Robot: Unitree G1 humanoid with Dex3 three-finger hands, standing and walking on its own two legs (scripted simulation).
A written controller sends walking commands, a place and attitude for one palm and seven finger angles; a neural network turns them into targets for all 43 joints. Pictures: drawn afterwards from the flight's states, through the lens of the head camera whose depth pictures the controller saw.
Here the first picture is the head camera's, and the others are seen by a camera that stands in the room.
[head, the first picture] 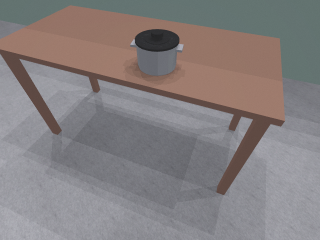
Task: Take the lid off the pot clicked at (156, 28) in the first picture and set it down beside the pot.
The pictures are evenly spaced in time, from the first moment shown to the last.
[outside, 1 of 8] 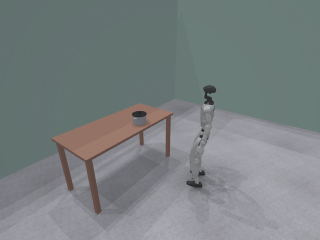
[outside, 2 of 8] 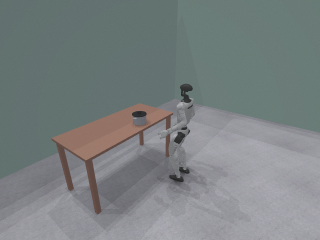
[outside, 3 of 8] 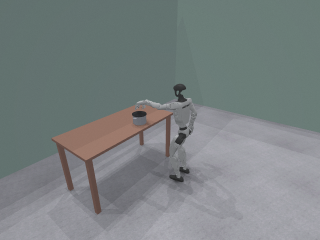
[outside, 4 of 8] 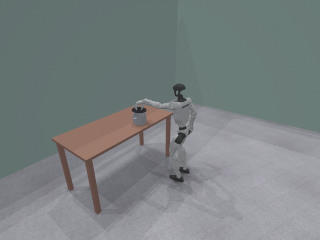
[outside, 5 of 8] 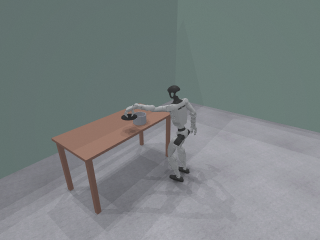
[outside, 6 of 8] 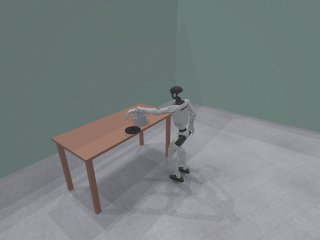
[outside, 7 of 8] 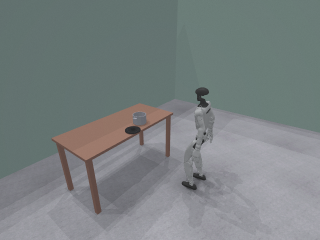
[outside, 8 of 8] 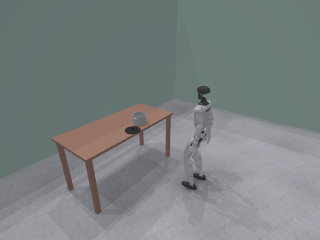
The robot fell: no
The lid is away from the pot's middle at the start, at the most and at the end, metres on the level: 0.00 0.24 0.24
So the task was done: yes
